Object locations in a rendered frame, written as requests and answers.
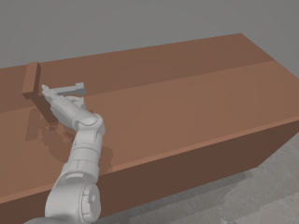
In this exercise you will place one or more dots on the tap lever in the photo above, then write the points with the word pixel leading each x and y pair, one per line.
pixel 79 89

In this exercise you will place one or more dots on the counter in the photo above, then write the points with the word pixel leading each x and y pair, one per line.
pixel 177 116

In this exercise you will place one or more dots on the left robot upper arm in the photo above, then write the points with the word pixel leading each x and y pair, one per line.
pixel 71 203

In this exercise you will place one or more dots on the left robot forearm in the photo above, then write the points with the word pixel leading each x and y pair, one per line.
pixel 86 150

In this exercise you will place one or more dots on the left robot hand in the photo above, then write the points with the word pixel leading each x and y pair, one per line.
pixel 63 108

